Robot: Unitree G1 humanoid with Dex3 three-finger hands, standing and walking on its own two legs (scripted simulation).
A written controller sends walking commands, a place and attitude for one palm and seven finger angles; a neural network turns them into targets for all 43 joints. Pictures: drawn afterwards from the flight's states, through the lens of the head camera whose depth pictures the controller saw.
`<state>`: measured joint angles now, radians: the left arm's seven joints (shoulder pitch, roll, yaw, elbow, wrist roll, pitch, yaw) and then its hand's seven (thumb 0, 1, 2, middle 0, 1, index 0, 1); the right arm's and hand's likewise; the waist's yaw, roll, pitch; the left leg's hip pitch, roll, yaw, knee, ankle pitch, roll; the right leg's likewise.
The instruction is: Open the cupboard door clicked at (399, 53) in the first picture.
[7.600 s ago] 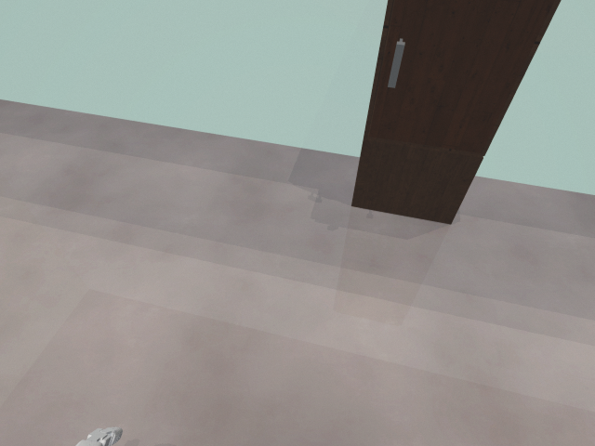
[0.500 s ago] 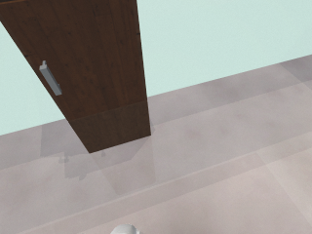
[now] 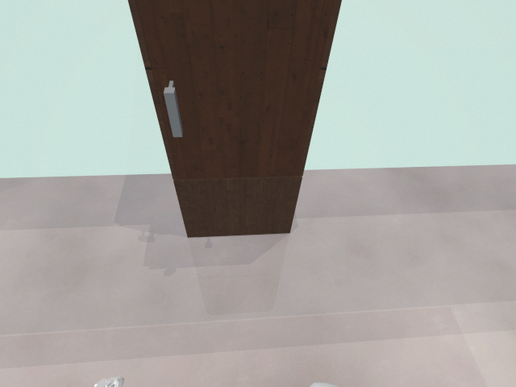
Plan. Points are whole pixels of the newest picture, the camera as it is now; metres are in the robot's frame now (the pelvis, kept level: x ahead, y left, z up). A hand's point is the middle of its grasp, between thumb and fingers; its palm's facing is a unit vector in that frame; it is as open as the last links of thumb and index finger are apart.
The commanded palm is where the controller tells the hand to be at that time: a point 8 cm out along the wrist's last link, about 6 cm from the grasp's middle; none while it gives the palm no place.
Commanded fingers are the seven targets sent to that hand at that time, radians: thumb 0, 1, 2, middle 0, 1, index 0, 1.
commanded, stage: turn to face it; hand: left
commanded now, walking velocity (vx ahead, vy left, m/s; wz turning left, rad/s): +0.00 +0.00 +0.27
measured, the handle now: (174, 109) +0.78 +0.27 -0.04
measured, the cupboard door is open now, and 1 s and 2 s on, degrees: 0 0 0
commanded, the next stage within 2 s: take the last steps up to it in 0.18 s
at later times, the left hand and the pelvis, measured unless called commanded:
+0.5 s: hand out of the picture -0.04 +0.14 -0.15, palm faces +0.24 -0.94 -0.25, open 7.3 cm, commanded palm none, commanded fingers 0.00 0.90 0.90 -0.20 -0.30 -0.20 -0.30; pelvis -0.02 -0.04 +0.00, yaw +11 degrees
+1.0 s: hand out of the picture +0.08 +0.23 -0.18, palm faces +0.21 -0.96 -0.16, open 7.4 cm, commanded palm none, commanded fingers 0.00 0.90 0.90 -0.20 -0.30 -0.20 -0.30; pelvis +0.08 +0.04 +0.00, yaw +10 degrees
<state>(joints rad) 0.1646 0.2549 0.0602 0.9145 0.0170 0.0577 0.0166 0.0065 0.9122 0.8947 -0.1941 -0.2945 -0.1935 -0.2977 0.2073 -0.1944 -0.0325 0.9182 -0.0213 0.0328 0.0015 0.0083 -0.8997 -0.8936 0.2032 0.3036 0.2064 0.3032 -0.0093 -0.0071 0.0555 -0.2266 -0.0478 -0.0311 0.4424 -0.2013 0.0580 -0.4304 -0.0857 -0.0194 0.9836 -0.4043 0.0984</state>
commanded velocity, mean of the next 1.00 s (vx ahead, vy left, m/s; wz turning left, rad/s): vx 0.22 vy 0.00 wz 0.07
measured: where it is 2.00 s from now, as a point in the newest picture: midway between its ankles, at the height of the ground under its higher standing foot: (247, 385)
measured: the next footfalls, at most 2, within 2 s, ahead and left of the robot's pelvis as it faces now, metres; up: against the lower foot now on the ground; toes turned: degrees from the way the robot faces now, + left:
right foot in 0.16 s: +0.03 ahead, -0.14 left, +0.00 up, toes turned +0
left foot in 0.68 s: +0.01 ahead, +0.12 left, +0.00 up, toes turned +17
